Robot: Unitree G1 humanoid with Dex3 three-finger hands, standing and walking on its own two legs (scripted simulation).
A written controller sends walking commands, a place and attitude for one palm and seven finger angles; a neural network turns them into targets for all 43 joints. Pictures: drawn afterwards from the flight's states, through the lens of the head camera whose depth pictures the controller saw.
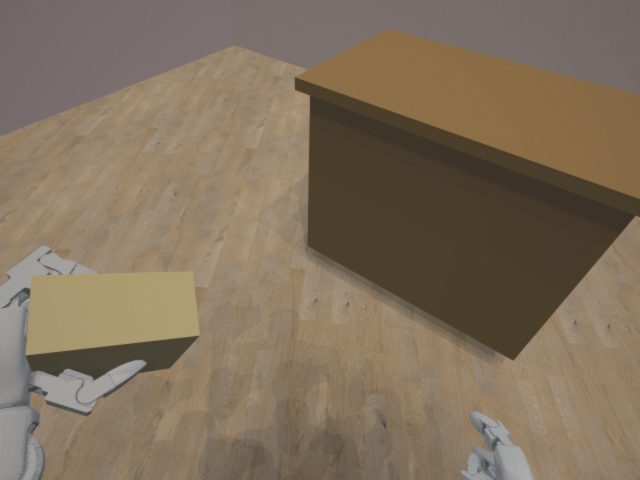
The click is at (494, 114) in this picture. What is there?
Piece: table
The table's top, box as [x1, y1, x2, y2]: [295, 29, 639, 216]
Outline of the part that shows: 295,77 295,89 639,216 638,94 390,29 386,29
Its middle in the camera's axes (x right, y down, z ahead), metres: +0.44 -0.39 +1.06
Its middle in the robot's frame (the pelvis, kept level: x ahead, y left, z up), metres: +1.08 -0.38 +0.00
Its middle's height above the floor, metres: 0.77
